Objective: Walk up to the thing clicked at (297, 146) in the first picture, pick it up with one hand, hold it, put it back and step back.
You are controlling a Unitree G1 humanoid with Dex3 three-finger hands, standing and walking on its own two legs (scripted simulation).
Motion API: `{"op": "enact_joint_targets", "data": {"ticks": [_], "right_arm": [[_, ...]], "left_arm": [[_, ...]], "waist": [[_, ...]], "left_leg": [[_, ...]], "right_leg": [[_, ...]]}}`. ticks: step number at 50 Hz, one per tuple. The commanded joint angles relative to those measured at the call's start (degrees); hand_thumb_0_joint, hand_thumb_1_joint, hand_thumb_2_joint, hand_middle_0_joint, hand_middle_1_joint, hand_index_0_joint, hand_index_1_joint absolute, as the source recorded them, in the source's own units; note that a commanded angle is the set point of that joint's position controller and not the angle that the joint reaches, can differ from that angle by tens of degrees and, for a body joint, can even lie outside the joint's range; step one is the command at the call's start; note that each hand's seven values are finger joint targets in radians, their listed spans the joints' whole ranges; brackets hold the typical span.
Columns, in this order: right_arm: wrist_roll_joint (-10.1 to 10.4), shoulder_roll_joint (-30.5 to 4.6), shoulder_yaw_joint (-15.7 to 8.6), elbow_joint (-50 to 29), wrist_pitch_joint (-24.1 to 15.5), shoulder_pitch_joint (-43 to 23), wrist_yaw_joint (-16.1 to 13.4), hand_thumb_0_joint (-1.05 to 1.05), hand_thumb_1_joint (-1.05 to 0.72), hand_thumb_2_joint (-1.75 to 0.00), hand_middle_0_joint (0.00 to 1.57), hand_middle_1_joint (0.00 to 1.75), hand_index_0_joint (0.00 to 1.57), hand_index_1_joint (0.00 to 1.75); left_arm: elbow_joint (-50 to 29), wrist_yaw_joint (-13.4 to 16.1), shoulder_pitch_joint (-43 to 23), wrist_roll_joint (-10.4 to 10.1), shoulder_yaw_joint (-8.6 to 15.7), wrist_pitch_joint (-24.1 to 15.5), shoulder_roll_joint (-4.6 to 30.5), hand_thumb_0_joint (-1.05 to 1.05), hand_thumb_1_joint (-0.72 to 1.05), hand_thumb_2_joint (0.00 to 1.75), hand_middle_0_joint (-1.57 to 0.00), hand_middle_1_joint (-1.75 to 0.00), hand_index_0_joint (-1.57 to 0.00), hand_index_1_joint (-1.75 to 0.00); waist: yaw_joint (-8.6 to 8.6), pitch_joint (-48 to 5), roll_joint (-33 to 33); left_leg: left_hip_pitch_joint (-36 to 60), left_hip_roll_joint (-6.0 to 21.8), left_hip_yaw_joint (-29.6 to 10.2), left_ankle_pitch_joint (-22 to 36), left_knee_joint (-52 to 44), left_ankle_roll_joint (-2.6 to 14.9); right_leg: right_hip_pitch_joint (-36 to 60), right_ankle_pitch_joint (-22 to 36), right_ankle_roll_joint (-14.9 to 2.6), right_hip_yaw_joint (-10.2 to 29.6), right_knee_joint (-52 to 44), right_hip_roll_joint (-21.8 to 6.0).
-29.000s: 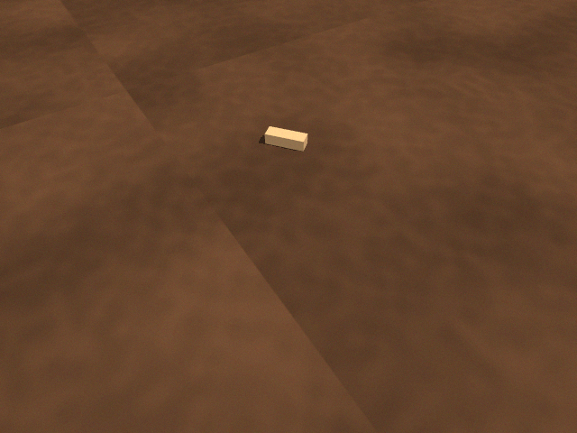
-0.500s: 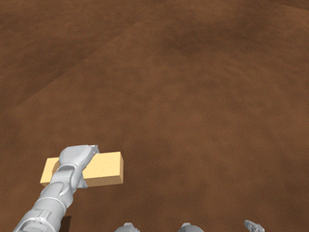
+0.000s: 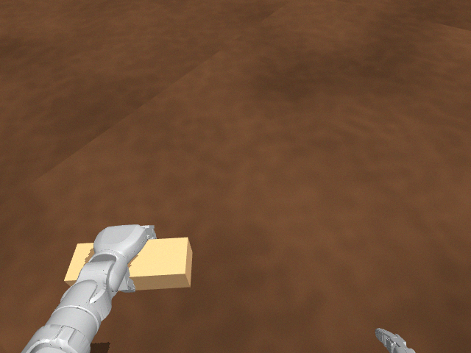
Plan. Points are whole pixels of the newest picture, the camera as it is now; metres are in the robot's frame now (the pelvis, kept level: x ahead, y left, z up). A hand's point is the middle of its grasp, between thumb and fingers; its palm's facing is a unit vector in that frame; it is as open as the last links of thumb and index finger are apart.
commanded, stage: hold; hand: left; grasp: from above
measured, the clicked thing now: (133, 265) +0.31 +0.22 -0.10
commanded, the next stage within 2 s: crouch in 1.44 s
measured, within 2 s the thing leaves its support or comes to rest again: neither
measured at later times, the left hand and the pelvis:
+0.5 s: hand (126, 265) +0.29 +0.22 -0.05, palm faces -0.48 -0.04 -0.88, open 10.8 cm; pelvis +0.00 +0.00 +0.01, yaw +0 degrees
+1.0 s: hand (123, 265) +0.28 +0.22 -0.03, palm faces -0.47 -0.04 -0.88, open 10.9 cm; pelvis -0.01 +0.00 +0.01, yaw +0 degrees
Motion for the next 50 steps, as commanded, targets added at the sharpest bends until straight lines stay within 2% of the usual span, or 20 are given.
{"op": "enact_joint_targets", "data": {"ticks": [1,10,17,20,21,24,26,28,31,33,35,36,38,39,40,42,44,45,48,50], "right_arm": [[0.1,-8.7,-2.5,-7.0,-1.8,-1.4,-0.4,0.00,-0.90,-0.90,0.20,0.30,0.20,0.30],[0.1,-8.7,-2.4,-7.3,-1.6,-2.1,-0.4,0.00,-0.89,-0.90,0.20,0.30,0.20,0.30],[0.2,-8.6,-2.2,-8.0,-1.2,-3.4,-0.5,0.00,-0.90,-0.90,0.20,0.30,0.20,0.30],[0.2,-8.5,-2.1,-8.2,-1.1,-3.9,-0.5,0.00,-0.89,-0.90,0.20,0.30,0.20,0.30],[0.3,-8.7,-2.1,-8.3,-1.1,-4.0,-0.6,0.00,-0.89,-0.90,0.20,0.30,0.20,0.30],[0.2,-8.5,-1.9,-8.5,-1.1,-4.5,-0.6,0.00,-0.90,-0.90,0.20,0.30,0.20,0.30],[0.4,-8.5,-1.9,-8.6,-1.1,-4.7,-0.7,0.00,-0.90,-0.90,0.20,0.30,0.20,0.30],[0.4,-8.4,-1.7,-8.7,-1.1,-5.2,-0.7,0.00,-0.90,-0.90,0.20,0.30,0.20,0.30],[0.4,-8.5,-1.8,-8.4,-1.0,-5.0,-0.7,0.00,-0.89,-0.90,0.20,0.30,0.20,0.30],[0.5,-8.5,-1.7,-9.0,-1.0,-5.7,-0.8,0.00,-0.90,-0.90,0.20,0.30,0.20,0.30],[0.5,-8.3,-1.6,-9.2,-1.1,-6.1,-0.8,0.00,-0.89,-0.90,0.20,0.30,0.20,0.30],[0.5,-8.3,-1.6,-9.1,-1.0,-6.4,-0.7,0.00,-0.89,-0.90,0.20,0.30,0.20,0.30],[0.5,-8.3,-1.5,-9.1,-1.1,-6.1,-0.8,0.00,-0.89,-0.90,0.20,0.30,0.20,0.30],[0.6,-8.2,-1.4,-9.2,-1.1,-6.8,-0.9,0.00,-0.90,-0.90,0.20,0.30,0.20,0.30],[0.7,-8.4,-1.5,-9.4,-1.0,-6.6,-0.9,0.00,-0.89,-0.90,0.20,0.30,0.20,0.30],[0.6,-8.2,-1.2,-9.4,-1.0,-6.8,-0.9,0.00,-0.90,-0.90,0.20,0.30,0.20,0.30],[0.6,-8.0,-1.3,-9.3,-0.9,-6.7,-1.0,0.00,-0.90,-0.90,0.20,0.30,0.20,0.30],[0.6,-8.1,-1.3,-9.1,-0.9,-6.7,-1.0,0.00,-0.90,-0.90,0.20,0.30,0.20,0.30],[0.6,-8.0,-1.2,-9.2,-0.8,-6.8,-1.1,0.00,-0.90,-0.90,0.20,0.30,0.20,0.30],[0.7,-8.0,-1.3,-9.1,-0.7,-6.8,-1.1,0.00,-0.90,-0.90,0.20,0.30,0.20,0.30]], "left_arm": [[-13.7,2.1,-20.0,0.1,6.4,-0.5,12.9,0.00,0.56,1.00,-0.87,-0.94,-0.90,-0.92],[-14.7,1.3,-19.5,0.4,7.0,-0.3,13.4,0.00,0.53,1.03,-0.85,-0.95,-0.87,-0.93],[-16.6,0.8,-20.2,0.0,6.9,-0.4,13.4,0.00,0.58,1.06,-0.88,-0.99,-0.91,-0.96],[-16.4,0.2,-19.3,-0.3,6.6,-0.5,12.9,0.00,0.56,1.08,-0.89,-0.97,-0.90,-0.96],[-16.7,0.1,-19.6,-0.1,7.4,-0.6,13.9,0.00,0.56,1.09,-0.88,-0.98,-0.90,-0.96],[-17.0,-0.4,-19.8,-0.1,6.3,-0.8,12.9,0.00,0.54,1.06,-0.86,-1.00,-0.88,-0.97],[-17.6,-0.3,-18.9,-0.4,7.3,-0.8,13.5,0.00,0.56,1.07,-0.87,-0.99,-0.90,-0.97],[-17.6,-0.5,-20.2,-0.5,6.7,-0.7,13.4,0.00,0.55,1.10,-0.87,-1.01,-0.89,-0.99],[-16.9,-0.7,-19.0,-0.7,7.5,-0.7,13.9,0.00,0.55,1.08,-0.87,-1.00,-0.89,-0.98],[-18.8,-1.1,-20.6,-0.3,6.6,-1.0,13.5,0.00,0.56,1.08,-0.86,-1.03,-0.89,-1.00],[-19.0,-1.4,-19.1,-0.5,7.2,-0.9,13.7,0.00,0.54,1.07,-0.84,-1.02,-0.87,-0.99],[-19.0,-1.5,-18.5,-0.6,7.2,-0.8,13.5,0.00,0.55,1.07,-0.85,-1.03,-0.88,-0.99],[-20.3,-1.8,-20.6,-0.8,6.0,-0.9,12.7,0.00,0.57,1.08,-0.87,-1.04,-0.90,-1.01],[-19.7,-1.9,-19.7,-0.7,6.9,-0.7,13.8,0.00,0.58,1.07,-0.88,-1.02,-0.91,-0.99],[-20.0,-1.9,-19.4,-1.3,7.3,-0.7,13.8,0.00,0.58,1.08,-0.87,-1.02,-0.90,-0.99],[-19.4,-2.2,-19.8,-1.3,6.3,-0.8,12.9,0.00,0.56,1.07,-0.86,-1.03,-0.89,-1.00],[-21.3,-2.3,-20.3,-1.0,6.6,-0.8,13.4,0.00,0.56,1.08,-0.85,-1.04,-0.89,-1.01],[-20.0,-2.3,-19.5,-0.8,7.5,-0.7,14.1,0.00,0.56,1.09,-0.86,-1.04,-0.89,-1.01],[-19.2,-2.8,-20.3,-0.9,6.6,-1.0,13.4,0.00,0.55,1.08,-0.85,-1.03,-0.88,-1.00],[-18.8,-3.0,-19.4,-0.9,7.2,-1.2,14.0,0.00,0.54,1.08,-0.86,-1.02,-0.88,-0.99]], "waist": [[0.19,-16.4,1.0],[0.63,-15.5,1.2],[0.57,-15.2,0.9],[0.69,-13.5,1.2],[0.85,-14.0,1.6],[0.51,-13.7,0.9],[1.11,-14.5,1.0],[0.77,-13.5,0.6],[1.06,-13.2,1.5],[0.93,-13.4,1.0],[1.52,-13.0,1.9],[1.71,-12.8,1.8],[0.92,-13.1,0.8],[1.67,-12.7,1.4],[1.38,-13.2,1.6],[1.02,-11.9,0.1],[1.33,-13.9,1.4],[1.85,-13.4,1.1],[1.25,-11.8,0.1],[1.57,-12.3,0.8]], "left_leg": [[13.1,-1.6,-0.2,17.7,-4.8,-0.04],[14.4,-1.5,-0.1,16.9,-6.9,0.03],[15.5,-1.7,0.3,15.8,-8.1,0.34],[15.4,-1.6,0.1,13.9,-9.0,0.22],[15.9,-1.6,0.1,13.7,-9.3,0.18],[16.5,-1.5,0.0,13.9,-9.5,0.22],[16.7,-1.6,0.1,14.6,-9.7,0.29],[16.8,-1.5,0.1,14.3,-10.1,0.33],[17.1,-1.3,0.0,14.0,-10.7,0.04],[17.6,-1.4,-0.1,13.7,-10.9,0.14],[17.6,-1.5,0.0,12.7,-11.4,0.05],[17.8,-1.4,-0.1,13.2,-11.5,0.01],[18.2,-1.2,-0.4,13.1,-11.7,0.12],[18.3,-1.4,-0.1,13.6,-11.8,0.18],[18.6,-1.4,0.0,13.5,-11.7,0.12],[18.0,-1.4,-0.1,12.9,-12.0,0.32],[19.1,-1.5,0.1,14.4,-11.8,0.27],[18.7,-1.5,-0.1,15.2,-11.9,0.17],[18.6,-1.4,-0.1,14.6,-12.4,0.36],[18.7,-1.4,-0.1,14.8,-12.4,0.29]], "right_leg": [[5.0,16.3,-1.40,-1.0,-5.8,1.8],[6.4,15.3,-1.51,-0.9,-7.7,1.9],[7.6,15.0,-1.22,-0.7,-9.3,1.6],[7.3,12.8,-1.31,-0.8,-10.1,1.7],[7.3,12.6,-1.46,-0.8,-10.2,1.6],[7.7,12.6,-1.35,-0.9,-10.6,1.7],[8.5,13.5,-1.38,-0.7,-10.6,1.6],[8.6,13.2,-1.34,-0.8,-11.1,1.6],[8.7,12.6,-1.53,-1.1,-11.2,1.8],[8.2,12.3,-1.50,-0.9,-11.5,1.7],[8.8,11.2,-1.64,-0.9,-12.0,1.6],[8.7,11.5,-1.63,-1.0,-12.0,1.7],[9.0,11.8,-1.55,-1.1,-12.1,1.8],[9.3,12.2,-1.55,-1.0,-12.4,1.6],[9.4,12.0,-1.46,-0.9,-12.5,1.6],[9.5,11.7,-1.30,-0.9,-12.8,1.5],[10.1,12.9,-1.42,-0.8,-12.7,1.4],[10.5,13.4,-1.41,-1.0,-12.5,1.6],[10.0,13.2,-1.41,-1.0,-12.9,1.6],[10.6,13.2,-1.45,-1.0,-12.9,1.5]]}}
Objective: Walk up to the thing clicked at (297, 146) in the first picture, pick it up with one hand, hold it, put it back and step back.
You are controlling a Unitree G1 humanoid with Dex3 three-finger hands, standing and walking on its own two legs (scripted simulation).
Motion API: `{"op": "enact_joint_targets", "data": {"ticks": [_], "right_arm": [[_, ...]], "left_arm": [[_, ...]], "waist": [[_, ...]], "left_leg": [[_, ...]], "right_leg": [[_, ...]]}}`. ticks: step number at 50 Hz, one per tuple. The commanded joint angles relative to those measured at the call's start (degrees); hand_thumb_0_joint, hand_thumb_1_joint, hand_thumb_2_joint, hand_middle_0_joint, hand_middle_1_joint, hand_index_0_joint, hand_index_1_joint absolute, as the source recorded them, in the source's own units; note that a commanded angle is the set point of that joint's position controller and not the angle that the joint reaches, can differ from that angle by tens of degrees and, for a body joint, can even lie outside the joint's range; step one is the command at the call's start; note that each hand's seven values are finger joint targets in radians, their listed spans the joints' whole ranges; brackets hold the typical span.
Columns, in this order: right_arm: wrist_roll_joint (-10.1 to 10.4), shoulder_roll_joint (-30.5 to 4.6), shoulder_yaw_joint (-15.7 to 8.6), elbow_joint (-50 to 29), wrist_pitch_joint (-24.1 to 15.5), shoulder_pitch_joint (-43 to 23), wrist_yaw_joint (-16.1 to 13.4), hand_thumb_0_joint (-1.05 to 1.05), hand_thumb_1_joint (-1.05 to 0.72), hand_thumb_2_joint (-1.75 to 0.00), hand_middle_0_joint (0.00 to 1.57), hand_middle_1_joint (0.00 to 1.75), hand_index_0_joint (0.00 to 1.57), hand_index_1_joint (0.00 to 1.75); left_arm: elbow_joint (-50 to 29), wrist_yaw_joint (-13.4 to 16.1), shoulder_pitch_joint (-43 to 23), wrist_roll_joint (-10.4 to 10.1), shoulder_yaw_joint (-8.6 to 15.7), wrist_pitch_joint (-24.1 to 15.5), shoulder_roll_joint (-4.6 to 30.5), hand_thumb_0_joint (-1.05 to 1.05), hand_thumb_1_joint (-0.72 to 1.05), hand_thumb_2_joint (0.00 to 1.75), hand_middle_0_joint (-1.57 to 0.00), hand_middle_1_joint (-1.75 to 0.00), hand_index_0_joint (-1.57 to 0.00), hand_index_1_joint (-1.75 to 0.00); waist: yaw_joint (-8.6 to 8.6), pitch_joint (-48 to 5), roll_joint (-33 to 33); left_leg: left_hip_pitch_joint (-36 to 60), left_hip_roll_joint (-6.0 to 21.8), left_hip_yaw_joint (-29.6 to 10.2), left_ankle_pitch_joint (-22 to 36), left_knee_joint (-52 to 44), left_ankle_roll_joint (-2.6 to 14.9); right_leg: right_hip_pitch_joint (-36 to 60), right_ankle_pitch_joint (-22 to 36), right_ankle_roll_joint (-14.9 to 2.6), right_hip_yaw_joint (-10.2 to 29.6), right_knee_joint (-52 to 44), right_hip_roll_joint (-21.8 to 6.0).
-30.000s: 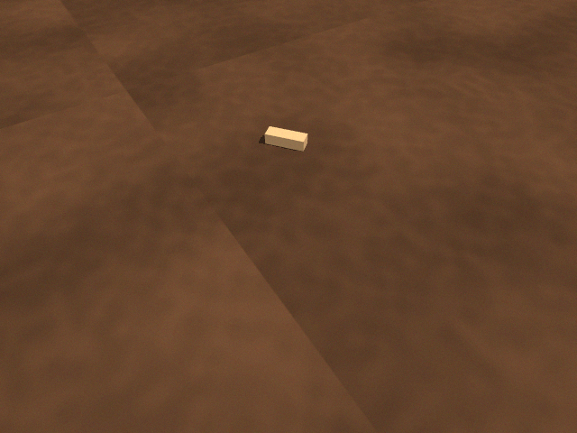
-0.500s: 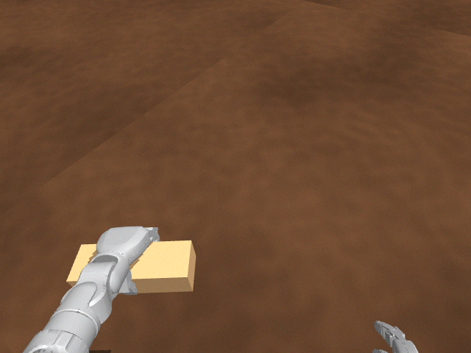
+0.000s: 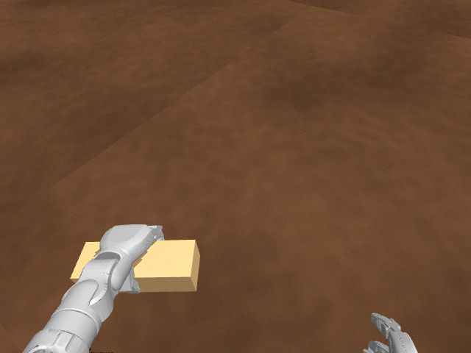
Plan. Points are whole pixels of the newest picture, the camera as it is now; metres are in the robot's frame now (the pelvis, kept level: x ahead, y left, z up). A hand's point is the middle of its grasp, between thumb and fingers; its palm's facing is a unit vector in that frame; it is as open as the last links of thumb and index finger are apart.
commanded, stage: hold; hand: left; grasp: from above
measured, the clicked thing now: (140, 266) +0.30 +0.22 -0.08
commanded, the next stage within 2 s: crouch in 0.44 s
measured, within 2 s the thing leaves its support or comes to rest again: neither
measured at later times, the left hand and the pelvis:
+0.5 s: hand (133, 266) +0.28 +0.22 -0.05, palm faces -0.47 -0.03 -0.88, open 10.9 cm; pelvis +0.00 +0.00 +0.00, yaw +0 degrees
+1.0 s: hand (150, 278) +0.30 +0.22 -0.16, palm faces -0.46 +0.05 -0.89, open 10.9 cm; pelvis -0.02 +0.00 -0.05, yaw +1 degrees
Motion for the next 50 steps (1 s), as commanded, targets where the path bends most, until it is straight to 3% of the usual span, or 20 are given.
{"op": "enact_joint_targets", "data": {"ticks": [1,4,6,8,11,13,15,17,21,24,26,27,29,31,37,38,41,42,44,50], "right_arm": [[0.0,-7.7,-2.3,-7.9,-2.2,-4.5,-0.4,0.00,-0.90,-0.90,0.20,0.30,0.20,0.30],[-0.1,-7.7,-2.3,-7.7,-2.1,-4.6,-0.4,0.00,-0.90,-0.90,0.20,0.30,0.20,0.30],[0.0,-7.8,-2.3,-7.6,-1.9,-4.5,-0.4,0.00,-0.90,-0.90,0.20,0.30,0.20,0.30],[-0.1,-7.6,-2.2,-7.4,-1.8,-4.4,-0.4,0.00,-0.90,-0.90,0.20,0.30,0.20,0.30],[-0.2,-7.8,-2.5,-7.1,-1.6,-4.2,-0.4,0.00,-0.90,-0.90,0.20,0.30,0.20,0.30],[-0.2,-7.8,-2.3,-6.9,-1.6,-4.3,-0.4,0.00,-0.90,-0.90,0.20,0.30,0.20,0.30],[-0.1,-8.1,-2.6,-6.8,-1.7,-4.3,-0.4,0.00,-0.90,-0.90,0.20,0.30,0.20,0.30],[-0.2,-7.7,-2.6,-7.0,-1.8,-4.2,-0.2,0.00,-0.89,-0.90,0.20,0.30,0.20,0.30],[-0.1,-8.0,-2.8,-7.2,-1.7,-4.2,-0.2,0.00,-0.90,-0.90,0.20,0.30,0.20,0.30],[-0.1,-8.1,-2.8,-7.5,-1.7,-4.4,-0.2,0.00,-0.90,-0.90,0.20,0.30,0.20,0.30],[0.0,-8.1,-2.7,-7.5,-1.7,-4.1,-0.2,0.00,-0.90,-0.90,0.20,0.30,0.20,0.30],[-0.1,-8.1,-2.6,-7.5,-1.7,-4.2,-0.2,0.00,-0.93,-0.91,0.20,0.30,0.20,0.30],[-0.1,-8.0,-2.6,-7.4,-1.7,-4.1,-0.2,0.00,-0.89,-0.90,0.20,0.30,0.20,0.30],[-0.2,-8.0,-2.6,-7.0,-1.6,-3.8,-0.1,0.00,-0.89,-0.90,0.20,0.30,0.20,0.30],[-1.1,-8.1,-3.0,-5.4,-1.1,-2.0,0.4,0.00,-0.89,-0.90,0.20,0.30,0.20,0.30],[-1.3,-8.1,-3.0,-5.1,-1.1,-1.1,0.7,0.00,-0.89,-0.90,0.20,0.30,0.20,0.30],[-2.1,-8.5,-3.4,-3.4,-1.1,0.5,1.5,0.00,-0.89,-0.90,0.20,0.30,0.20,0.30],[-2.3,-8.7,-3.8,-3.1,-1.2,1.3,1.7,0.00,-0.89,-0.90,0.20,0.30,0.20,0.30],[-2.8,-9.0,-4.3,-2.4,-1.5,3.1,2.1,0.00,-0.89,-0.90,0.20,0.30,0.20,0.30],[-4.2,-10.0,-5.6,-1.9,-2.7,6.6,2.6,0.00,-0.90,-0.90,0.20,0.30,0.20,0.30]], "left_arm": [[-12.3,2.5,-20.5,-0.1,8.3,-0.6,13.3,0.00,0.57,1.10,-0.87,-1.03,-0.90,-1.01],[-14.6,2.4,-21.8,0.0,6.9,-0.8,12.2,0.00,0.57,1.09,-0.87,-1.03,-0.89,-1.00],[-12.5,2.9,-20.5,0.0,8.1,-0.6,13.2,0.00,0.58,1.11,-0.89,-1.02,-0.91,-1.00],[-11.0,3.2,-20.4,0.2,7.2,-0.6,12.1,0.00,0.57,1.13,-0.89,-1.02,-0.91,-1.00],[-13.5,3.9,-22.7,0.8,8.7,-0.9,14.2,0.00,0.56,1.10,-0.87,-1.03,-0.89,-1.00],[-12.5,4.2,-23.5,0.8,7.5,-0.7,13.1,0.00,0.56,1.10,-0.88,-1.00,-0.90,-0.98],[-11.6,4.8,-23.0,0.6,9.1,-0.5,14.3,0.00,0.57,1.09,-0.87,-1.03,-0.90,-1.00],[-11.0,4.7,-21.7,0.7,7.2,-0.3,11.7,0.00,0.56,1.11,-0.88,-1.01,-0.90,-0.99],[-11.4,4.0,-21.1,0.6,7.9,-0.4,12.9,0.00,0.57,1.11,-0.88,-1.02,-0.90,-1.00],[-12.6,3.5,-22.3,0.4,6.3,-0.8,11.8,0.00,0.58,1.12,-0.90,-1.01,-0.92,-0.99],[-11.7,3.8,-21.1,0.2,7.5,-0.7,12.6,0.00,0.57,1.10,-0.89,-1.00,-0.91,-0.98],[-12.4,3.8,-22.5,0.0,6.9,-0.8,12.3,0.00,0.64,1.02,-0.92,-1.03,-0.97,-0.98],[-10.3,4.3,-21.9,0.6,6.5,-0.7,11.5,0.00,0.52,1.09,-0.86,-1.00,-0.87,-0.98],[-8.0,5.4,-20.5,0.4,7.1,-0.7,11.2,0.00,0.50,1.10,-0.84,-1.00,-0.86,-0.99],[-0.5,10.5,-22.5,3.4,7.3,-2.5,10.6,0.00,0.56,1.16,-0.90,-1.02,-0.91,-1.02],[1.3,11.6,-22.5,4.0,5.8,-2.7,8.5,0.00,0.57,1.15,-0.91,-1.01,-0.92,-1.00],[6.2,15.1,-27.0,6.0,6.5,-3.2,9.5,0.00,0.60,1.17,-0.92,-1.05,-0.94,-1.03],[7.0,16.1,-29.1,6.5,5.0,-3.4,7.3,0.00,0.62,1.17,-0.94,-1.04,-0.95,-1.03],[10.6,18.4,-31.0,8.6,6.7,-3.7,9.4,0.00,0.62,1.16,-0.93,-1.07,-0.95,-1.05],[16.5,24.6,-39.7,11.5,8.0,-4.5,9.5,0.00,0.60,1.11,-0.91,-1.04,-0.94,-1.02]], "waist": [[0.29,-15.6,0.2],[-0.42,-16.2,0.0],[0.22,-15.0,-0.2],[-0.52,-14.5,-1.5],[-0.09,-17.0,0.9],[-0.53,-16.1,0.8],[0.16,-16.6,0.2],[-0.35,-15.3,0.4],[0.16,-15.7,0.4],[-0.38,-15.7,0.7],[-0.21,-15.1,0.5],[-0.37,-15.1,0.9],[-0.55,-14.1,-0.5],[-0.53,-13.1,-1.4],[-1.89,-12.3,-2.7],[-2.75,-12.3,-3.7],[-3.28,-14.9,-1.7],[-4.37,-16.1,-2.2],[-4.16,-18.6,0.0],[-5.60,-28.1,3.2]], "left_leg": [[9.5,-1.5,0.0,10.9,-3.4,0.49],[10.3,-1.6,0.0,11.6,-3.2,0.50],[9.8,-1.4,-0.1,10.9,-3.6,0.42],[9.6,-1.5,-0.1,11.1,-3.4,0.55],[10.5,-1.7,0.2,11.8,-3.1,0.42],[11.1,-1.4,-0.2,11.5,-3.3,0.17],[10.6,-1.4,-0.3,11.5,-3.4,0.18],[10.0,-1.4,0.1,10.7,-3.5,0.25],[9.9,-1.5,0.0,10.3,-3.6,0.25],[10.9,-1.1,-0.5,10.2,-4.0,0.00],[10.3,-1.1,-0.5,10.0,-4.3,0.04],[10.4,-1.1,-0.3,9.8,-4.3,0.07],[10.3,-1.0,-0.6,9.3,-4.4,0.04],[9.2,-1.1,-0.5,9.0,-4.2,0.07],[4.9,-1.6,-0.1,6.4,-0.6,0.23],[3.9,-1.4,-0.3,6.1,0.5,0.23],[-0.3,-1.3,-0.4,5.0,6.2,-0.16],[-2.0,-1.2,-0.6,4.8,8.5,-0.21],[-7.9,-1.3,-0.4,3.0,14.5,-0.35],[-21.5,-0.8,-1.2,-1.6,28.5,-0.25]], "right_leg": [[2.2,9.8,-1.25,-1.0,-4.9,1.6],[2.2,10.6,-1.15,-1.0,-4.9,1.6],[2.3,9.7,-1.26,-1.3,-5.2,1.6],[1.9,10.1,-1.08,-1.2,-5.2,1.5],[2.2,10.7,-1.22,-1.0,-4.8,1.5],[1.5,10.1,-1.35,-1.2,-5.0,1.6],[2.1,10.0,-1.38,-1.4,-4.9,1.7],[1.7,9.5,-1.37,-1.4,-5.2,1.6],[2.2,9.1,-1.40,-1.3,-5.3,1.5],[1.3,8.7,-1.63,-1.5,-5.2,1.7],[1.6,8.7,-1.64,-1.5,-5.3,1.7],[1.4,8.7,-1.62,-1.5,-5.4,1.7],[1.0,7.9,-1.62,-1.7,-5.5,1.8],[0.5,7.8,-1.54,-1.7,-5.3,1.7],[-4.1,5.9,-1.26,-1.4,-3.1,1.1],[-5.7,5.7,-1.35,-1.5,-1.9,1.2],[-11.5,4.9,-1.37,-1.7,3.0,1.0],[-14.3,4.9,-1.43,-1.7,5.4,1.0],[-19.6,3.3,-1.71,-1.8,10.9,0.9],[-35.7,-1.0,-2.38,-2.8,25.5,1.7]]}}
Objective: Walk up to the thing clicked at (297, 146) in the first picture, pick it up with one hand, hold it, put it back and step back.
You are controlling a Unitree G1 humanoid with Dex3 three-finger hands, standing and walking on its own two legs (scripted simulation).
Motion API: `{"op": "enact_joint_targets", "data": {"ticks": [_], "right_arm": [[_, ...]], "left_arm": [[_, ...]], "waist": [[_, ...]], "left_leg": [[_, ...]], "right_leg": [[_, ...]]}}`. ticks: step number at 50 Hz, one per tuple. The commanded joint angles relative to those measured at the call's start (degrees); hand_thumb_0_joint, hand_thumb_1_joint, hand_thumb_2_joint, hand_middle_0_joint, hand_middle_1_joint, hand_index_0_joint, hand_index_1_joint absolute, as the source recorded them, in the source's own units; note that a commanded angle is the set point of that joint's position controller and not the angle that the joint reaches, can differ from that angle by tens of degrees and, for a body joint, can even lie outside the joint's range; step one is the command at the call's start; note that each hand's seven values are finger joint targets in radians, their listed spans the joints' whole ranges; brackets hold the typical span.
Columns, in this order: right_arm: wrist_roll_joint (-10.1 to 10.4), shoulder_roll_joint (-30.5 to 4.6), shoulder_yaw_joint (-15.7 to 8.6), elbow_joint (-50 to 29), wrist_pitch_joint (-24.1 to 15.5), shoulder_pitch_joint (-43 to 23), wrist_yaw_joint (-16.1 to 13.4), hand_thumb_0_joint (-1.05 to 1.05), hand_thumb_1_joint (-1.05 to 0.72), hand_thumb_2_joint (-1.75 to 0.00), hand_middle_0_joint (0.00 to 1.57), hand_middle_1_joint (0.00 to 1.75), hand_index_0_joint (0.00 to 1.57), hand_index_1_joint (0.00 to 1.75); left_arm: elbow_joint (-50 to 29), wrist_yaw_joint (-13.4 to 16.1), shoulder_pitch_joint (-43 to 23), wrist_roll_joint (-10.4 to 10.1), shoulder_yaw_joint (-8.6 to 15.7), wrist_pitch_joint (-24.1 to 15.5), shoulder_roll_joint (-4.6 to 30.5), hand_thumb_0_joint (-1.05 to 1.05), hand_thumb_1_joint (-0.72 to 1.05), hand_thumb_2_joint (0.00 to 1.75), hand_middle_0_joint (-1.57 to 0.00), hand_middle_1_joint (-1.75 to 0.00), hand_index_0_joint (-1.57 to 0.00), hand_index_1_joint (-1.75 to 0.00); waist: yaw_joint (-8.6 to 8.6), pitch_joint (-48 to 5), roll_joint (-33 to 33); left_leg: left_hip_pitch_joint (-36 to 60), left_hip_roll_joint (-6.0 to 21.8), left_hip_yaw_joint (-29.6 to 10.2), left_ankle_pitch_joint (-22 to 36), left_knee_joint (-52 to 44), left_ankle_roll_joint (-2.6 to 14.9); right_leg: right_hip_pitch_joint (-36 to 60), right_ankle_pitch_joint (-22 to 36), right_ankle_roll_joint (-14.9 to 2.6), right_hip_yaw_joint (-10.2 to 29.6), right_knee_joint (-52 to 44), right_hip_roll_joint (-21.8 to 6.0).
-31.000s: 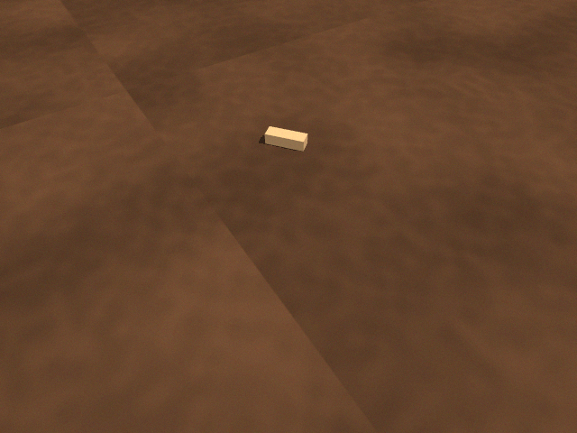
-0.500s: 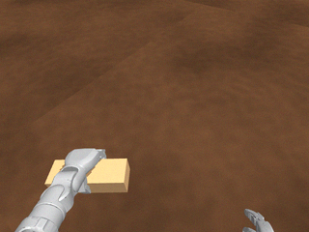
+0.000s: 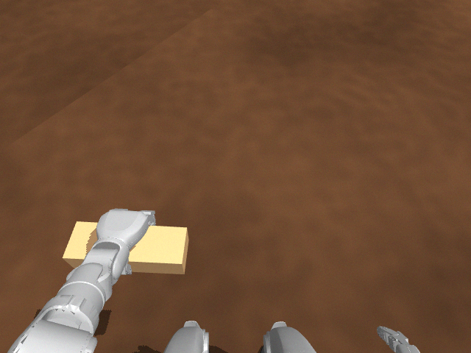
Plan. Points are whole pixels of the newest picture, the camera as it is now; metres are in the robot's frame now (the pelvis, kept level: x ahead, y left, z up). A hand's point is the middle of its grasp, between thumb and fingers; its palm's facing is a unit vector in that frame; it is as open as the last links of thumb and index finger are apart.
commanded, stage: crouch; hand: left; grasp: from above
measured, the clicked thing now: (131, 248) +0.34 +0.22 -0.13
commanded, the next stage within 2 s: lower in 1.46 s
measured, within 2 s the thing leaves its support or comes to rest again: neither
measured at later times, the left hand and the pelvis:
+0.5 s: hand (156, 251) +0.40 +0.22 -0.35, palm faces -0.46 +0.04 -0.88, open 10.8 cm; pelvis -0.04 +0.01 -0.20, yaw -2 degrees
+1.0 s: hand (165, 251) +0.44 +0.22 -0.48, palm faces -0.45 +0.00 -0.89, open 10.7 cm; pelvis -0.04 +0.00 -0.31, yaw -5 degrees
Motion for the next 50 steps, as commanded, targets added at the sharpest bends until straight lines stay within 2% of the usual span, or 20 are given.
{"op": "enact_joint_targets", "data": {"ticks": [1,3,5,6,8,9,10,11,14,17,24,26,29,30,41,45,46,48,49,50], "right_arm": [[-1.1,-9.6,-3.6,-3.4,-2.1,4.9,-0.5,0.00,-0.89,-0.90,0.20,0.30,0.20,0.30],[-1.5,-9.4,-3.4,-2.9,-2.5,5.5,-0.9,0.00,-0.90,-0.90,0.20,0.30,0.20,0.30],[-1.9,-9.6,-3.4,-2.2,-3.0,6.1,-1.3,0.00,-0.89,-0.89,0.20,0.30,0.20,0.30],[-2.2,-9.6,-3.4,-2.3,-3.3,6.3,-1.4,0.00,-0.89,-0.89,0.20,0.30,0.20,0.30],[-2.4,-9.9,-3.5,-1.8,-3.5,6.8,-1.6,0.00,-0.89,-0.90,0.20,0.30,0.20,0.30],[-2.7,-9.9,-3.4,-1.9,-3.6,7.3,-1.5,0.00,-0.89,-0.90,0.20,0.30,0.20,0.30],[-2.8,-10.0,-3.5,-2.2,-3.6,7.2,-1.6,0.00,-0.90,-0.90,0.20,0.30,0.20,0.30],[-3.0,-10.2,-3.3,-2.0,-3.6,7.2,-1.5,0.00,-0.90,-0.90,0.20,0.30,0.20,0.30],[-3.3,-10.2,-3.1,-2.2,-4.0,7.4,-1.4,0.00,-0.90,-0.90,0.20,0.30,0.20,0.30],[-3.7,-10.4,-2.6,-1.8,-4.6,7.5,-1.0,0.00,-0.90,-0.90,0.20,0.30,0.20,0.30],[-4.7,-10.5,-1.2,-0.3,-6.0,9.2,0.8,0.00,-0.90,-0.90,0.20,0.30,0.20,0.30],[-5.0,-10.5,-1.0,0.0,-6.2,9.1,1.5,0.00,-0.90,-0.90,0.20,0.30,0.20,0.30],[-5.7,-11.1,-1.0,0.8,-6.7,10.0,2.7,0.00,-0.90,-0.90,0.20,0.30,0.20,0.30],[-5.9,-11.3,-0.9,1.0,-6.8,10.0,3.0,0.00,-0.90,-0.90,0.20,0.30,0.20,0.30],[-7.3,-11.1,0.0,1.0,-6.9,10.4,5.5,0.00,-0.91,-0.90,0.20,0.30,0.20,0.30],[-7.5,-11.4,0.0,1.6,-6.7,10.5,6.2,0.00,-0.91,-0.90,0.20,0.30,0.20,0.30],[-7.4,-11.3,0.4,1.2,-6.7,10.1,6.3,0.00,-0.91,-0.90,0.20,0.30,0.20,0.30],[-7.7,-11.7,0.5,1.5,-6.6,11.1,6.6,0.00,-0.91,-0.90,0.20,0.30,0.20,0.30],[-7.5,-11.6,0.8,1.0,-6.6,10.4,6.7,0.00,-0.91,-0.90,0.20,0.30,0.20,0.30],[-7.6,-11.7,0.7,1.2,-6.5,10.2,6.8,0.00,-0.91,-0.90,0.20,0.30,0.20,0.30]], "left_arm": [[-7.6,7.8,-29.6,1.7,6.9,-0.4,13.6,0.00,0.60,1.10,-0.90,-1.03,-0.93,-1.01],[-4.0,8.9,-29.4,1.7,6.5,0.3,12.3,0.00,0.60,1.10,-0.90,-1.03,-0.93,-1.01],[-2.9,9.8,-31.2,1.3,8.4,0.9,14.8,0.00,0.62,1.09,-0.92,-1.00,-0.94,-0.98],[-2.5,9.8,-31.8,0.9,7.5,1.1,13.6,0.00,0.63,1.09,-0.92,-1.01,-0.95,-0.98],[-1.0,9.7,-31.1,1.0,8.9,1.8,15.8,0.00,0.63,1.08,-0.94,-0.99,-0.96,-0.97],[-1.1,9.4,-31.9,0.6,9.0,2.0,15.9,0.00,0.64,1.06,-0.94,-0.98,-0.97,-0.96],[-1.5,9.4,-32.4,0.7,10.0,2.1,18.0,0.00,0.63,1.08,-0.94,-0.99,-0.96,-0.97],[0.8,9.0,-32.1,0.8,9.4,2.4,17.2,0.00,0.62,1.12,-0.96,-0.98,-0.97,-0.97],[0.6,8.5,-36.7,0.8,10.7,2.3,19.8,0.00,0.58,1.10,-0.93,-0.96,-0.94,-0.96],[0.6,7.8,-39.2,0.5,11.6,1.3,21.7,0.00,0.57,1.13,-0.93,-0.97,-0.94,-0.97],[2.2,8.1,-43.9,1.5,12.4,-1.5,23.0,0.00,0.62,1.16,-0.96,-0.99,-0.97,-0.98],[2.6,8.6,-44.3,2.3,12.6,-2.0,23.4,0.00,0.60,1.13,-0.96,-0.96,-0.96,-0.96],[4.2,9.5,-45.2,3.1,12.9,-2.3,22.6,0.00,0.60,1.11,-0.95,-0.95,-0.96,-0.94],[3.9,9.7,-45.7,3.4,13.5,-2.4,23.9,0.00,0.59,1.11,-0.96,-0.93,-0.96,-0.93],[7.8,11.4,-49.4,4.9,16.2,-2.4,28.4,0.00,0.59,1.07,-0.97,-0.90,-0.97,-0.90],[7.0,10.8,-52.0,4.8,16.4,-3.1,29.9,0.00,0.60,1.09,-0.96,-0.91,-0.97,-0.90],[10.7,10.5,-49.5,4.9,15.4,-2.9,28.4,0.00,0.60,1.09,-0.97,-0.90,-0.97,-0.90],[9.2,10.6,-51.9,5.1,17.1,-3.4,31.1,0.00,0.62,1.07,-0.96,-0.91,-0.97,-0.90],[11.7,10.3,-49.5,5.0,16.5,-3.2,30.4,0.00,0.61,1.04,-0.96,-0.89,-0.97,-0.88],[11.0,10.1,-50.5,5.1,15.8,-3.5,29.5,0.00,0.61,1.04,-0.96,-0.89,-0.97,-0.88]], "waist": [[-2.22,-24.7,5.7],[-2.90,-26.4,5.8],[-2.45,-31.3,6.0],[-3.44,-33.3,5.7],[-2.79,-35.5,6.4],[-3.40,-36.6,7.0],[-2.64,-37.9,7.4],[-3.77,-35.9,7.3],[-4.44,-38.2,7.7],[-5.05,-39.4,9.5],[-7.78,-43.7,10.4],[-7.14,-45.0,13.1],[-8.08,-46.5,14.9],[-8.08,-47.7,16.0],[-9.03,-46.5,17.9],[-9.82,-45.6,18.7],[-9.81,-44.5,17.2],[-10.38,-43.6,17.2],[-9.73,-43.1,16.9],[-10.29,-43.2,18.0]], "left_leg": [[5.3,-1.0,0.2,4.6,5.8,0.05],[0.3,-1.2,-0.3,2.9,9.7,0.38],[-3.8,-1.1,-0.3,3.6,14.3,0.83],[-5.5,-1.0,-0.6,4.0,16.7,1.03],[-9.5,-1.1,-0.5,5.4,20.9,1.32],[-10.6,-0.9,-1.1,5.1,21.7,1.07],[-11.8,-1.1,-1.0,3.0,22.4,0.95],[-14.0,-0.9,-1.6,1.1,23.4,0.80],[-18.9,-1.1,-1.6,-6.5,26.4,0.97],[-22.2,-1.0,-2.3,-9.1,29.8,0.93],[-28.8,-1.3,-3.2,-6.6,39.1,1.12],[-28.2,-1.2,-3.1,-5.2,40.9,1.01],[-27.2,-0.8,-4.0,-1.0,43.7,0.41],[-25.9,-0.6,-4.4,1.5,44.8,0.24],[-34.3,-0.5,-2.3,1.2,54.0,0.93],[-37.1,-0.1,-2.3,0.8,56.8,1.10],[-38.7,-0.2,-2.2,0.2,57.3,1.32],[-41.3,-0.4,-2.2,-1.5,57.9,1.30],[-41.1,-0.3,-2.4,-2.2,58.0,1.24],[-41.7,-0.3,-2.1,-2.5,58.6,1.27]], "right_leg": [[-9.6,5.8,-2.49,-1.4,4.1,1.3],[-14.0,4.6,-2.59,-1.7,8.2,1.2],[-16.8,4.8,-2.74,-1.9,12.6,1.5],[-18.6,5.2,-2.71,-2.0,14.8,1.4],[-22.2,6.1,-2.70,-2.1,18.9,1.3],[-24.1,5.4,-2.86,-2.4,20.6,1.1],[-24.8,3.7,-2.92,-2.6,21.5,1.0],[-28.2,2.0,-2.88,-2.7,22.7,0.8],[-32.1,-3.7,-2.87,-2.9,25.4,0.9],[-37.5,-6.3,-3.01,-3.3,29.2,0.7],[-45.1,-4.4,-2.89,-4.4,37.4,0.5],[-48.0,-4.0,-3.11,-4.8,39.3,0.8],[-51.1,-1.4,-3.00,-5.2,42.9,0.4],[-52.3,-0.3,-2.99,-5.5,44.1,0.4],[-54.5,1.8,-2.73,-5.7,50.4,1.2],[-56.2,1.9,-2.77,-6.1,52.9,1.8],[-56.0,1.7,-2.73,-6.2,53.1,2.1],[-56.3,0.8,-2.61,-6.3,53.9,1.9],[-57.4,-0.1,-2.71,-6.6,54.4,2.0],[-57.7,-0.2,-2.77,-6.6,54.6,2.2]]}}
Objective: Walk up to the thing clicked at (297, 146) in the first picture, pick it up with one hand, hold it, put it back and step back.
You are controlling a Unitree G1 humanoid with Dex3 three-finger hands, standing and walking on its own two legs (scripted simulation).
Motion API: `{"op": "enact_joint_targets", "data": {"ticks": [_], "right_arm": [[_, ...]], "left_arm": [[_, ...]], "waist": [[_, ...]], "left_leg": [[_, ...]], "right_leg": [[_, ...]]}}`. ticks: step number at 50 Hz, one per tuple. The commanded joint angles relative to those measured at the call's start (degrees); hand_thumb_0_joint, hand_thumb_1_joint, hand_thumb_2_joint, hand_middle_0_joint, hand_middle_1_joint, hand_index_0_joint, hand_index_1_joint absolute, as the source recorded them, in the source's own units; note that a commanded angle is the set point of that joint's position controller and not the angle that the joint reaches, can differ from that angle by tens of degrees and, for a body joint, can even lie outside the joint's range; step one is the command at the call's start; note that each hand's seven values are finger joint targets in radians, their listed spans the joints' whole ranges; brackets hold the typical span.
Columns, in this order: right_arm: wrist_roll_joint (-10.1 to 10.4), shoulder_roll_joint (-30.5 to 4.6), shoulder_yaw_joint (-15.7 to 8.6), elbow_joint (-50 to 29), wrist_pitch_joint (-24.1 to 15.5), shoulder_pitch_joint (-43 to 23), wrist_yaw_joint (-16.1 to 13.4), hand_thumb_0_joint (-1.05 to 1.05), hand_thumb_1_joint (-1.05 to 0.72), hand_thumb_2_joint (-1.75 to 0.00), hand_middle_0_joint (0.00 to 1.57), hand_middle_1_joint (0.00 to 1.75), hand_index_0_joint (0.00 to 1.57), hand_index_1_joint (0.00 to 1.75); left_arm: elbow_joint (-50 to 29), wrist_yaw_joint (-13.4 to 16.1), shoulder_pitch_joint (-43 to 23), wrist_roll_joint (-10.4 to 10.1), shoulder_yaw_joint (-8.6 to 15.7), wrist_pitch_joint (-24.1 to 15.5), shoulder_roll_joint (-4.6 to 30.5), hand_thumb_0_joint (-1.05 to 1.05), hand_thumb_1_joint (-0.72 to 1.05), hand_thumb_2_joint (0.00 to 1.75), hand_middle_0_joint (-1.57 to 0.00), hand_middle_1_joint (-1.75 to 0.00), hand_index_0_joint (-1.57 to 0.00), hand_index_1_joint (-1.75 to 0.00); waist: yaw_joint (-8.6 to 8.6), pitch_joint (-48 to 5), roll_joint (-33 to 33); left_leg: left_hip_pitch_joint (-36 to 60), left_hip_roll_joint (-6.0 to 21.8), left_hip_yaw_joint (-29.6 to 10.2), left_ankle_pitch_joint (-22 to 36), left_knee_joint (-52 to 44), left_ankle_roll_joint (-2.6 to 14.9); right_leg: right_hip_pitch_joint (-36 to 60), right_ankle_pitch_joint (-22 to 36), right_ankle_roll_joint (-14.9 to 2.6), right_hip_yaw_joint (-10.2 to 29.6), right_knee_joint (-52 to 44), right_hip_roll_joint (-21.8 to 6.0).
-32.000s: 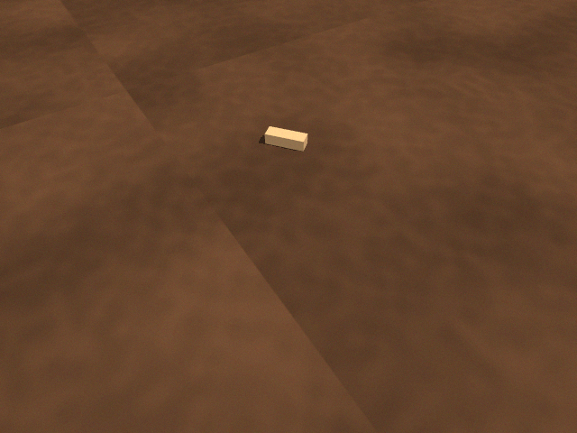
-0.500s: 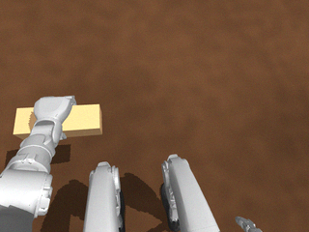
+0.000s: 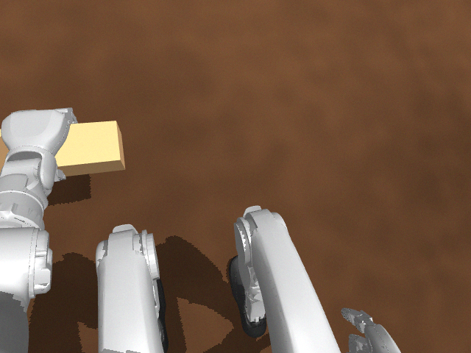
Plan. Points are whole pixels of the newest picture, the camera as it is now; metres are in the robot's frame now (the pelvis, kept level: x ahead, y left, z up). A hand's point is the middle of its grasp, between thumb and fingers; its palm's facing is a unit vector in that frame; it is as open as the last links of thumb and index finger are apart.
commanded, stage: crouch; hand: left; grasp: from above
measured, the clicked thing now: (55, 152) +0.47 +0.26 -0.21
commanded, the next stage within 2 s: lower in 0.46 s
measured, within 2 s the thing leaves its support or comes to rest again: rests again in 1.48 s
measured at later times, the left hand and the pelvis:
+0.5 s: hand (64, 154) +0.47 +0.26 -0.24, palm faces -0.46 -0.03 -0.89, open 10.6 cm; pelvis -0.01 +0.00 -0.06, yaw -2 degrees
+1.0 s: hand (73, 159) +0.48 +0.26 -0.30, palm faces -0.47 -0.05 -0.88, open 10.6 cm; pelvis -0.01 +0.00 -0.09, yaw -5 degrees
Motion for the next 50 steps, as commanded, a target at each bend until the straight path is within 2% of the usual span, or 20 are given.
{"op": "enact_joint_targets", "data": {"ticks": [1,2,3,4,5,8,10,13,14,17,19,22,28,33,36,40,42,45,49,50], "right_arm": [[0.2,-13.3,-3.8,-0.3,0.2,13.0,0.1,0.00,-0.91,-0.90,0.20,0.30,0.20,0.30],[0.1,-13.3,-3.6,-0.5,0.1,13.5,0.2,0.00,-0.91,-0.90,0.20,0.30,0.20,0.30],[0.1,-13.6,-3.6,-0.3,0.2,13.8,0.3,0.00,-0.91,-0.90,0.20,0.30,0.20,0.30],[0.0,-13.6,-3.5,-0.3,0.2,13.3,0.4,0.00,-0.91,-0.90,0.20,0.30,0.20,0.30],[0.1,-14.2,-3.7,0.0,0.3,13.6,0.3,0.00,-0.91,-0.90,0.20,0.30,0.20,0.30],[-0.3,-14.3,-2.8,-0.2,0.3,14.0,0.5,0.00,-0.91,-0.90,0.20,0.30,0.20,0.30],[-0.2,-14.9,-2.7,0.1,0.4,13.9,0.4,0.00,-0.91,-0.90,0.20,0.30,0.20,0.30],[-0.5,-14.9,-1.8,0.2,0.3,13.9,0.4,0.00,-0.91,-0.90,0.20,0.30,0.20,0.30],[-0.8,-14.9,-1.7,0.0,0.2,14.1,0.5,0.00,-0.91,-0.90,0.20,0.30,0.20,0.30],[-0.8,-15.0,-0.9,0.0,0.3,13.8,0.5,0.00,-0.91,-0.90,0.20,0.30,0.20,0.30],[-0.8,-15.7,-0.9,0.4,0.3,13.5,0.3,0.00,-0.91,-0.90,0.20,0.30,0.20,0.30],[-1.0,-15.6,-0.3,0.1,0.1,13.6,0.5,0.00,-0.91,-0.90,0.20,0.30,0.20,0.30],[-0.7,-16.2,0.2,0.2,0.2,12.9,0.4,0.00,-0.91,-0.90,0.20,0.30,0.20,0.30],[-0.9,-16.3,1.6,0.0,0.2,12.9,0.7,0.00,-0.91,-0.90,0.20,0.30,0.20,0.30],[-1.2,-17.0,1.8,-0.2,-0.1,12.8,0.8,0.00,-0.91,-0.90,0.20,0.30,0.20,0.30],[-1.4,-17.0,2.4,-0.5,-0.2,12.2,1.1,0.00,-0.91,-0.90,0.20,0.30,0.20,0.30],[-1.6,-17.7,2.5,-1.1,-0.2,11.7,1.1,0.00,-0.91,-0.90,0.20,0.30,0.20,0.30],[-1.8,-17.9,2.6,-0.9,-0.3,11.5,1.3,0.00,-0.91,-0.90,0.20,0.30,0.20,0.30],[-2.2,-18.2,3.3,-1.0,-0.6,11.0,1.5,0.00,-0.91,-0.90,0.20,0.30,0.20,0.30],[-2.3,-18.4,3.5,-1.1,-0.7,11.5,1.5,0.00,-0.90,-0.90,0.20,0.30,0.20,0.30]], "left_arm": [[-8.0,2.4,-22.3,-0.6,2.1,-0.4,15.5,0.00,0.59,1.02,-0.95,-0.87,-0.96,-0.86],[-7.9,2.4,-21.9,-0.6,2.8,-0.4,16.5,0.00,0.60,1.02,-0.94,-0.89,-0.96,-0.88],[-7.8,2.4,-23.1,-0.6,2.2,-0.5,16.0,0.00,0.60,1.02,-0.94,-0.90,-0.96,-0.88],[-8.5,2.2,-23.5,-0.6,2.6,-0.7,16.9,0.00,0.60,1.02,-0.95,-0.89,-0.96,-0.88],[-8.2,2.1,-25.0,-0.3,3.1,-1.0,18.4,0.00,0.61,1.02,-0.96,-0.88,-0.97,-0.87],[-8.4,2.1,-24.8,-0.1,2.9,-1.5,18.1,0.00,0.61,1.02,-0.96,-0.88,-0.97,-0.87],[-8.1,2.5,-25.4,-0.1,3.7,-1.7,20.2,0.00,0.60,1.00,-0.95,-0.87,-0.96,-0.86],[-7.0,3.1,-25.1,0.2,4.2,-1.9,21.1,0.00,0.60,1.00,-0.95,-0.85,-0.96,-0.84],[-7.8,3.1,-26.3,0.4,4.2,-2.1,21.3,0.00,0.62,0.99,-0.96,-0.85,-0.98,-0.84],[-6.3,3.4,-25.7,0.5,3.8,-2.0,21.8,0.00,0.59,0.97,-0.95,-0.85,-0.96,-0.84],[-6.6,3.7,-26.0,0.4,4.8,-1.8,23.6,0.00,0.61,0.99,-0.96,-0.85,-0.97,-0.84],[-6.1,3.3,-26.6,0.4,3.5,-1.6,22.8,0.00,0.61,1.01,-0.98,-0.85,-0.98,-0.85],[-5.9,3.0,-25.3,-0.6,3.8,-0.9,24.2,0.00,0.66,0.99,-1.01,-0.85,-1.02,-0.85],[-3.4,2.1,-25.8,-0.4,1.6,-1.0,22.6,0.00,0.61,1.00,-1.01,-0.81,-1.00,-0.82],[-3.3,2.3,-25.8,-1.0,2.8,-1.5,24.4,0.00,0.63,1.00,-1.01,-0.84,-1.01,-0.84],[-4.0,2.9,-25.4,-0.6,2.9,-2.2,25.5,0.00,0.66,1.00,-1.01,-0.86,-1.02,-0.86],[-4.4,3.8,-25.3,-0.6,4.4,-2.6,27.3,0.00,0.70,0.98,-1.03,-0.87,-1.04,-0.86],[-4.9,4.3,-26.4,-0.3,3.8,-2.6,27.0,0.00,0.70,1.01,-1.04,-0.88,-1.05,-0.87],[-4.5,5.7,-24.8,-0.2,4.8,-2.5,28.6,0.00,0.71,0.99,-1.04,-0.87,-1.05,-0.86],[-4.6,6.0,-24.6,-0.1,5.5,-2.4,29.0,0.00,0.71,1.03,-1.04,-0.85,-1.04,-0.84]], "waist": [[0.11,-42.2,16.7],[-0.11,-42.0,16.2],[-0.37,-41.0,17.2],[-0.11,-40.9,17.8],[-0.66,-40.7,17.7],[-1.36,-40.5,18.1],[-0.98,-41.3,18.0],[-1.16,-39.4,18.4],[-1.96,-39.6,19.6],[-1.79,-39.6,19.3],[-1.55,-39.9,19.4],[-2.48,-37.3,19.4],[-1.90,-37.8,19.7],[-3.97,-34.1,18.6],[-3.96,-34.1,18.6],[-4.15,-34.5,20.5],[-3.95,-35.0,21.9],[-4.91,-34.4,22.4],[-4.53,-34.6,23.1],[-4.96,-34.5,22.9]], "left_leg": [[33.8,-0.6,2.9,15.0,-9.5,1.69],[34.0,-0.6,2.6,15.4,-9.2,1.60],[32.7,-0.6,2.7,14.5,-9.1,1.42],[32.7,-0.5,2.5,14.0,-8.9,1.36],[31.8,-0.5,2.5,12.8,-8.3,1.49],[32.0,-0.4,2.0,13.0,-7.2,1.33],[30.6,-0.4,2.2,12.9,-6.4,1.32],[28.6,-0.4,2.2,11.5,-5.8,1.22],[29.4,-0.3,2.0,11.8,-5.2,1.10],[27.8,-0.4,2.5,12.0,-3.6,1.41],[26.6,-0.3,2.5,11.9,-3.2,1.32],[25.0,-0.3,2.7,10.2,-2.3,1.56],[24.1,0.0,2.3,11.7,-1.2,1.39],[21.6,0.0,1.7,11.4,1.0,1.64],[21.4,0.2,1.6,12.1,2.1,1.63],[21.6,0.4,1.4,13.5,2.9,1.34],[22.0,0.4,1.0,13.6,2.6,1.03],[23.4,0.7,0.6,13.8,3.7,1.03],[21.4,0.8,0.8,12.9,4.5,1.15],[21.9,0.7,0.6,13.4,4.5,1.05]], "right_leg": [[16.6,18.1,-2.99,-2.2,-12.0,0.8],[16.6,18.4,-2.93,-2.3,-11.4,0.6],[15.8,17.8,-3.06,-2.4,-10.6,0.6],[14.8,17.2,-3.16,-2.6,-10.0,0.6],[14.2,16.6,-3.07,-2.8,-9.9,0.8],[13.3,16.7,-3.00,-3.3,-8.7,0.6],[13.3,16.9,-3.01,-3.5,-7.6,0.9],[12.4,15.8,-2.96,-3.8,-6.8,0.8],[12.0,16.0,-3.02,-3.9,-6.2,0.7],[12.8,16.8,-2.86,-4.0,-5.8,1.2],[12.1,16.7,-2.84,-4.2,-4.7,1.2],[11.4,15.6,-2.82,-4.5,-5.0,1.4],[11.6,17.1,-2.76,-5.1,-3.1,1.8],[10.7,17.2,-2.61,-5.6,-2.1,2.0],[11.1,17.9,-2.43,-6.0,-1.3,2.1],[12.1,19.2,-2.48,-6.4,0.0,2.5],[11.3,18.9,-2.71,-7.1,1.0,2.4],[9.4,19.0,-2.85,-7.4,1.5,2.6],[11.4,19.0,-2.63,-7.4,1.6,2.9],[11.2,19.2,-2.62,-7.8,1.9,2.8]]}}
